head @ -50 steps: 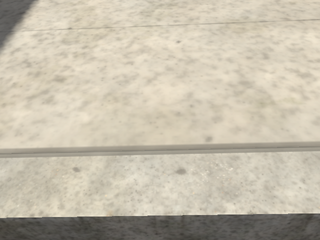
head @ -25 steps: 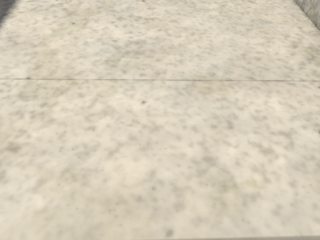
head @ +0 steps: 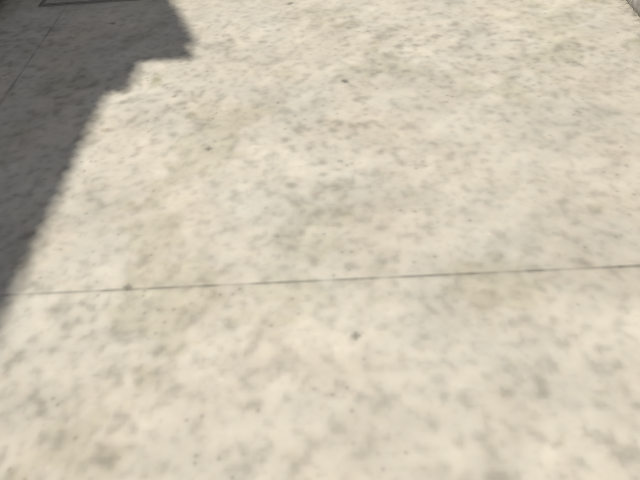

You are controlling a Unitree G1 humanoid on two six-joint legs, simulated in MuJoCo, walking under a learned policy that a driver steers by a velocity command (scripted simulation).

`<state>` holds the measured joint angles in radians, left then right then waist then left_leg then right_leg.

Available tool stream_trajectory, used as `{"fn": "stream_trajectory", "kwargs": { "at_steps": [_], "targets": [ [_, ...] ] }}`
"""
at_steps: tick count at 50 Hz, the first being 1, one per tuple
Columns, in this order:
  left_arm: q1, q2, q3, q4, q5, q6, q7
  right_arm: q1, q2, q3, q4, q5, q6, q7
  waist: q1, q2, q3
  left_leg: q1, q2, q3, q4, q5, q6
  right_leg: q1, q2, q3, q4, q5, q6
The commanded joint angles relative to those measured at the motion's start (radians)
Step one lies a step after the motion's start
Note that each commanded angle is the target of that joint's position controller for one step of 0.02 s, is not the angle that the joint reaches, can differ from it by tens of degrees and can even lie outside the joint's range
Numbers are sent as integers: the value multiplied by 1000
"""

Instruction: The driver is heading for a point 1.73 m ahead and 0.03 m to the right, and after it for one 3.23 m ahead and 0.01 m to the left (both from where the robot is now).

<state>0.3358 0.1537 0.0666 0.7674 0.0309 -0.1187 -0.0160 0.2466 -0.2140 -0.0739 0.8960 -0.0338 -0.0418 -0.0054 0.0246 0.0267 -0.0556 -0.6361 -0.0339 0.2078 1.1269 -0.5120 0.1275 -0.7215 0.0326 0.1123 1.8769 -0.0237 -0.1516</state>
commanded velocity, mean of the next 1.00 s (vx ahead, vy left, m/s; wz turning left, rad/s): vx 0.47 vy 0.00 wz -0.14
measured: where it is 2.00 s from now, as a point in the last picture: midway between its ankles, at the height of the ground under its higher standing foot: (429, 384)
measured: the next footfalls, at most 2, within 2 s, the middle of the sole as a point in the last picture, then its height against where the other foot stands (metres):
right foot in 0.42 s outside the picture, level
left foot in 0.92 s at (381, 390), level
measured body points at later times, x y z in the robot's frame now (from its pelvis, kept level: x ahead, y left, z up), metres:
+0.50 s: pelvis +0.28 -0.08 +0.08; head +0.31 -0.07 +0.53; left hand +0.46 +0.14 -0.03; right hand +0.22 -0.32 -0.06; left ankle +0.10 +0.06 -0.56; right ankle +0.33 -0.15 -0.65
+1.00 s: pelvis +0.56 -0.08 +0.07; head +0.60 -0.08 +0.52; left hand +0.61 +0.17 -0.07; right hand +0.69 -0.34 -0.03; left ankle +0.69 -0.03 -0.65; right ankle +0.36 -0.16 -0.57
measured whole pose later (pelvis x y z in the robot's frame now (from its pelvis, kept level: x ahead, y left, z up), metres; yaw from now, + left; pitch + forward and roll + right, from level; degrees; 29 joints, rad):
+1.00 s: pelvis +0.56 -0.08 +0.07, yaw -10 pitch +2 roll -2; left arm 0.39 0.23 0.04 0.85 -0.02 -0.07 0.02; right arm 0.13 -0.20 -0.03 0.73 -0.03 -0.09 0.01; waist 0.04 0.01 0.05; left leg -0.50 0.01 0.09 0.58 -0.11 0.09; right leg -0.19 0.08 0.01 1.02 -0.52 -0.03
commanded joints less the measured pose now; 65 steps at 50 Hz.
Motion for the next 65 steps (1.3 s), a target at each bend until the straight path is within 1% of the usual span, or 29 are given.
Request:
{"fn": "stream_trajectory", "kwargs": {
  "at_steps": [1,4,7,10,13,15,18,20,21,22,23,24,26,29,31,36,40,42,44,46,47,48,49,51,52,53,57,62,65],
  "targets": [
    [43,-108,-56,-113,-4,42,31,-35,124,39,40,-14,-76,16,97,-90,135,31,254,-499,-697,-35,15,-269,-26,93,62,-54,8],
    [-33,10,-24,-114,-20,73,39,-26,37,33,11,16,-103,11,70,-79,166,7,232,-301,-849,164,18,-152,-29,46,-303,60,55],
    [-113,84,7,-107,-24,76,0,92,-77,1,14,37,-137,1,3,6,113,268,222,-207,-945,322,27,-142,-65,-56,-608,106,67],
    [-244,65,9,-110,-41,75,-38,174,-83,-7,-3,15,-133,-12,-60,24,85,523,219,-133,-1009,438,16,-121,-85,-148,-838,71,62],
    [-350,47,5,-128,-27,80,-61,233,-77,-7,-16,12,-123,-18,-100,64,117,692,245,-113,-1043,487,24,-99,-87,-192,-1042,14,58],
    [-365,45,0,-140,-14,80,-62,245,-63,0,-16,13,-114,-21,-95,79,133,764,264,-93,-1020,600,23,-44,-81,-226,-1183,-28,54],
    [-311,57,5,-137,15,88,-42,268,-106,-6,-4,28,-92,-26,-70,139,96,785,275,-42,-857,1145,7,192,18,-312,-1299,-159,11],
    [-134,109,27,-89,21,76,-28,268,-146,-15,10,26,-69,-31,18,140,26,789,277,-19,-618,1290,-10,375,66,-304,-1400,-191,-31],
    [18,134,40,-45,32,59,-18,235,-141,-13,-6,36,-58,-33,97,115,-46,637,257,-8,-436,1143,-19,618,35,-246,-1442,-129,-53],
    [175,207,58,-26,44,47,0,198,-97,2,-59,32,-57,-32,152,28,-179,384,221,-28,-167,741,-16,896,-176,-11,-1398,-257,-79],
    [155,312,78,-22,36,40,9,220,-14,20,-126,73,-66,-16,81,-297,-231,-31,3,-74,217,40,-74,1111,-442,513,-1512,-189,-226],
    [108,284,76,-64,6,46,13,141,-78,2,-142,51,-74,-14,92,-93,-211,-97,47,-239,306,101,-66,1009,-420,477,-1560,-49,-206],
    [17,176,39,-54,-6,32,9,99,-72,2,-156,51,-88,-5,18,0,-48,-55,104,-257,223,222,-68,753,-340,222,-1596,72,-143],
    [-6,119,9,-40,-18,1,13,132,-51,7,-152,10,-39,18,-51,-51,8,36,135,-245,107,249,-89,586,-255,83,-1679,99,-83],
    [36,144,9,-18,-28,-9,15,95,-45,9,-164,-3,-22,30,-56,-72,58,-22,149,-221,48,271,-103,569,-236,31,-1717,162,-81],
    [95,161,5,7,-21,0,1,-110,-25,30,-222,2,-13,47,-12,-90,123,-40,156,-160,-297,475,-117,572,-169,-85,-1749,221,-47],
    [144,193,8,30,-22,2,10,-236,-32,35,-265,15,-15,49,25,-84,137,-3,127,-130,-475,553,-88,685,-201,-91,-1752,253,-26],
    [145,194,5,43,-18,9,19,-235,-36,33,-270,11,-26,40,18,-77,146,26,95,-119,-537,532,-64,752,-211,-108,-1683,447,-10],
    [121,217,7,51,-14,13,30,-142,-51,25,-248,0,-38,25,-25,-104,87,145,34,-109,-569,472,-33,800,-209,-116,-1543,709,23],
    [94,225,9,50,-25,22,40,112,-101,3,-168,-23,-59,1,-129,-69,-41,458,31,-129,-672,659,4,716,-139,-154,-1224,626,68],
    [104,185,-3,16,-35,19,43,252,-178,-13,-149,-41,-67,-10,-163,19,-181,718,237,-299,-566,1082,42,527,-71,-188,-942,218,90],
    [305,87,-23,29,-92,30,39,243,-251,-27,-147,-29,-69,0,-69,286,-383,1003,539,-669,-560,1558,254,257,103,-139,-542,-636,129],
    [251,162,-6,55,-52,49,48,226,-201,-24,-169,31,-51,6,-94,97,-425,925,459,-668,-615,1492,231,252,72,-1,-501,-544,124],
    [100,149,-13,22,-27,56,40,45,-66,20,-184,35,-42,0,-35,20,-143,658,364,-473,-730,1153,154,186,-13,-30,-600,-436,138],
    [74,149,-12,19,-10,71,33,20,-45,29,-179,37,-40,-3,-15,28,-70,554,326,-416,-781,1082,127,209,-39,-38,-655,-413,146],
    [105,140,-13,26,5,92,26,14,-38,35,-170,40,-37,-8,13,41,-50,448,299,-367,-820,1032,102,293,-51,-52,-706,-385,153],
    [136,103,-25,51,-1,135,23,-8,-76,33,-150,7,-45,0,54,68,-44,284,242,-243,-869,940,93,420,-51,-100,-890,-331,151],
    [13,116,-33,42,3,146,36,51,-99,23,-112,6,-6,5,-16,96,5,250,237,-294,-934,304,86,444,-67,-135,-1124,-292,135],
    [27,98,-39,59,2,131,41,33,-93,24,-101,15,18,-2,-1,51,41,194,234,-327,-911,90,56,536,-53,-153,-1304,-239,111]
  ]
}}
Keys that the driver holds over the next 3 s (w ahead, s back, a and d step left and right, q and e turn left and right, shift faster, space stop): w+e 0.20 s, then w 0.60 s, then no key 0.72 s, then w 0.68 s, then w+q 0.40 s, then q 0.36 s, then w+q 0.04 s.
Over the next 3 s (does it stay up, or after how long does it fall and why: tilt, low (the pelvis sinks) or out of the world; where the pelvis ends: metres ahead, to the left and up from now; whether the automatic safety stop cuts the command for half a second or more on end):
stays up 1.22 -0.19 0.09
